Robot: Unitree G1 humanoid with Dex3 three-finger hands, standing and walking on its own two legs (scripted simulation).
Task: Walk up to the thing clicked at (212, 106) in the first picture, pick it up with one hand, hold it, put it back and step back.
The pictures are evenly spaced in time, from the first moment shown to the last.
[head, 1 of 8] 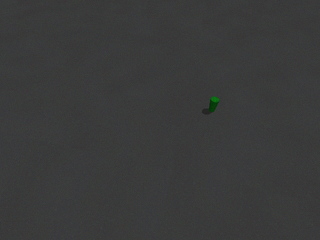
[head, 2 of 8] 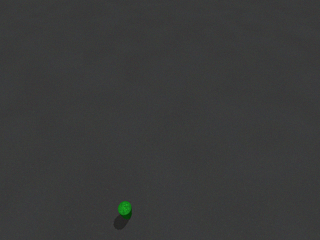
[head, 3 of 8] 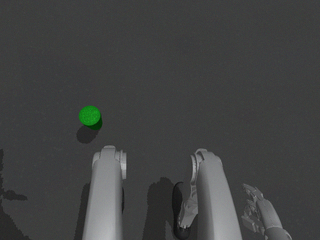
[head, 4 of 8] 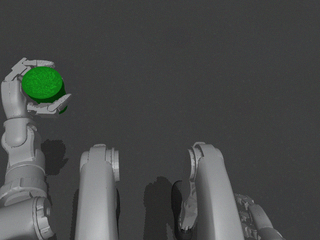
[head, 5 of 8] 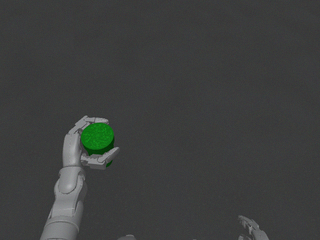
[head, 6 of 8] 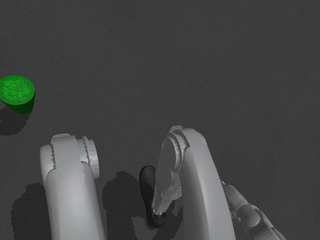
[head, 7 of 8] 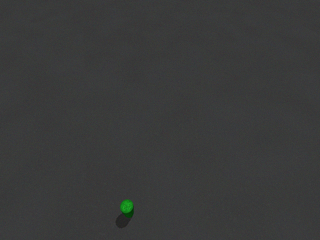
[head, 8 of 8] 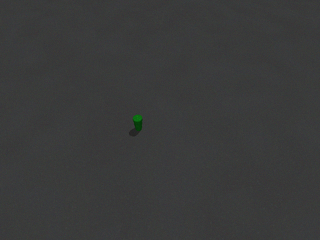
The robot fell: no
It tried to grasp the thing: yes
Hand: left
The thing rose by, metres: 0.70
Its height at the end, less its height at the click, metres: +0.00
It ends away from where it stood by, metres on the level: 0.01
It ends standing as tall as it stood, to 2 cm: yes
